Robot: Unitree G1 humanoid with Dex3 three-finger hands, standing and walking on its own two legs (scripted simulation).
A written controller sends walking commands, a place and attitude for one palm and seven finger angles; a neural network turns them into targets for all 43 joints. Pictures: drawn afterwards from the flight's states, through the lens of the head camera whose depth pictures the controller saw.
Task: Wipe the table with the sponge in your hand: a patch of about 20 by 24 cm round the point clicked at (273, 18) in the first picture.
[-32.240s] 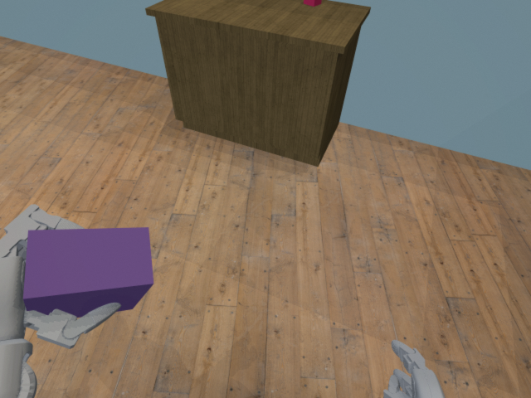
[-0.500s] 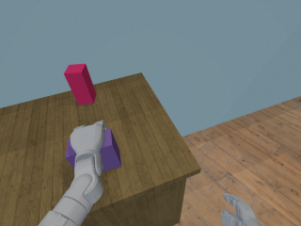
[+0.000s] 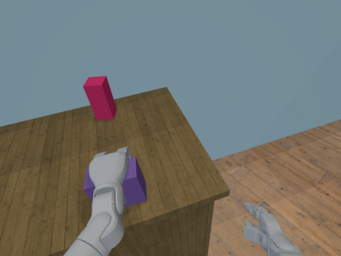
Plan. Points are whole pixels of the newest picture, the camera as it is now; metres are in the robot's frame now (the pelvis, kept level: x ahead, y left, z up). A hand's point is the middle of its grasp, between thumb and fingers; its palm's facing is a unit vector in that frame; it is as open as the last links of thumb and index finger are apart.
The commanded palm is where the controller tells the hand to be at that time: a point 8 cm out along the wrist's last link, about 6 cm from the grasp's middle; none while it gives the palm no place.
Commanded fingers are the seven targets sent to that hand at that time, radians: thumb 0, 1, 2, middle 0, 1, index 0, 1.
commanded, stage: wipe back along the third lane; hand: left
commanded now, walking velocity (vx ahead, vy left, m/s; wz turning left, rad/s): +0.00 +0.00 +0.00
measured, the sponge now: (119, 188) +0.28 +0.19 +0.00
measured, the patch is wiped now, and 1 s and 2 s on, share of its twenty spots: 1.00 1.00 1.00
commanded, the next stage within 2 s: slide back across to the middle lane in 0.90 s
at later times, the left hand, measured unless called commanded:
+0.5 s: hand (118, 181) +0.28 +0.18 +0.04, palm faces +0.03 -0.07 -1.00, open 10.7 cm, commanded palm +0.23 +0.16 +0.07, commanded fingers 0.00 0.10 1.30 -1.20 -1.60 -1.20 -1.60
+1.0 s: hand (118, 181) +0.28 +0.18 +0.04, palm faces +0.02 -0.07 -1.00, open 10.7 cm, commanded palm +0.23 +0.17 +0.07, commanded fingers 0.00 0.10 1.30 -1.20 -1.60 -1.20 -1.60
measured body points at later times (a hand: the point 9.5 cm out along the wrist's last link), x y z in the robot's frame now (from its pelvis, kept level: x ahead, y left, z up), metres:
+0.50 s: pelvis +0.00 -0.01 +0.00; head -0.03 -0.05 +0.45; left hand +0.27 +0.18 +0.10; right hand +0.22 -0.22 -0.09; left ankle +0.01 +0.15 -0.73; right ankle -0.03 -0.12 -0.73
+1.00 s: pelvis -0.01 -0.01 +0.00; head -0.04 -0.05 +0.45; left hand +0.27 +0.18 +0.10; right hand +0.23 -0.22 -0.09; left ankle +0.01 +0.15 -0.73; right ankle -0.03 -0.12 -0.73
